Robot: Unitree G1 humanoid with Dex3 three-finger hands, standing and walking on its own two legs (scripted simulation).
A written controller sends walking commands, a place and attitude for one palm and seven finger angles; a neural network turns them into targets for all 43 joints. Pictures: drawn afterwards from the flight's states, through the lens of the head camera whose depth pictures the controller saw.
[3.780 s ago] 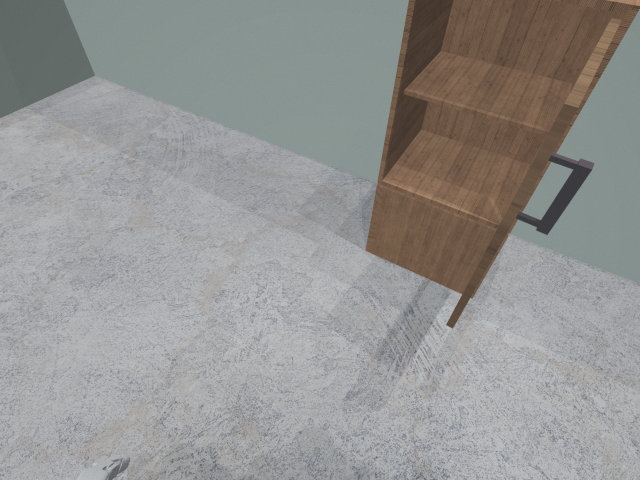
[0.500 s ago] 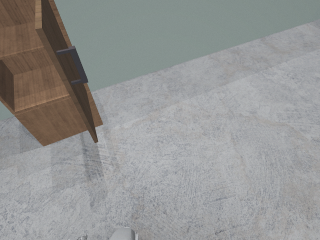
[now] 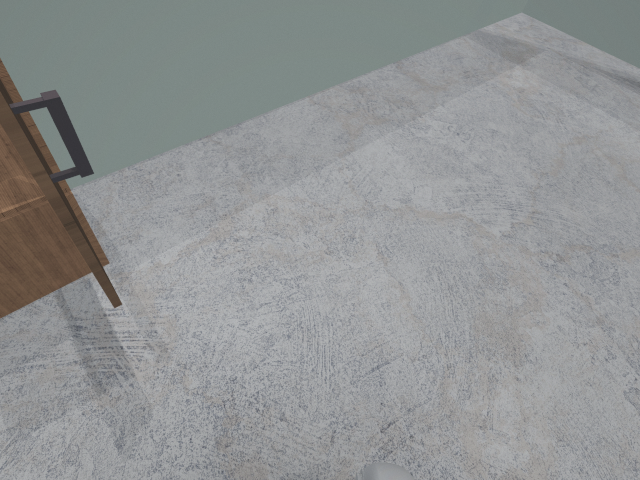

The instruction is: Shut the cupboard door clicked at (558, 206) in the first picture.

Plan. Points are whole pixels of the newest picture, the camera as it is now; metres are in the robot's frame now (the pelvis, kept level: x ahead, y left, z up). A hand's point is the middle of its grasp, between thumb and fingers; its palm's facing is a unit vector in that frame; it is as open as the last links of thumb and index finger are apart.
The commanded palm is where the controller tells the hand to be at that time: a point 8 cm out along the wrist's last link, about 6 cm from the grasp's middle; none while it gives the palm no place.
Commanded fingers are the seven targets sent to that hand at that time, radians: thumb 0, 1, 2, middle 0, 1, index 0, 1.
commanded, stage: walk around to get in front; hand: left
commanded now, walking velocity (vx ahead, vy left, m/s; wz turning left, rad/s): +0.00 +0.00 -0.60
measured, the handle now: (55, 141) +0.53 +0.46 +0.04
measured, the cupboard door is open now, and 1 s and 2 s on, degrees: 85 85 85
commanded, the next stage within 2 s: none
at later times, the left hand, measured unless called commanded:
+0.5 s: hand (244, 453) +0.17 +0.10 -0.16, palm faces -0.27 -0.94 -0.23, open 7.4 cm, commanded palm none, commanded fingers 0.00 0.90 0.90 -0.20 -0.30 -0.20 -0.30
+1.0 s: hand (272, 312) +0.40 +0.10 -0.18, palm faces -0.43 -0.88 -0.18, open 7.4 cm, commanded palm none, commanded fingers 0.00 0.90 0.90 -0.20 -0.30 -0.20 -0.30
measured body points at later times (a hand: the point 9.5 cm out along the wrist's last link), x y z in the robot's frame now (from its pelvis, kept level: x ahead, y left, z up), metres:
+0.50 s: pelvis +0.06 -0.06 -0.01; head +0.06 -0.08 +0.44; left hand +0.19 +0.15 -0.14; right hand +0.01 -0.32 -0.16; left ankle +0.11 +0.07 -0.67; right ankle -0.03 -0.15 -0.75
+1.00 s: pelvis +0.26 -0.05 +0.00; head +0.28 -0.03 +0.45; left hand +0.43 +0.14 -0.16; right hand +0.17 -0.28 -0.14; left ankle +0.32 +0.00 -0.75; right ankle +0.19 -0.19 -0.63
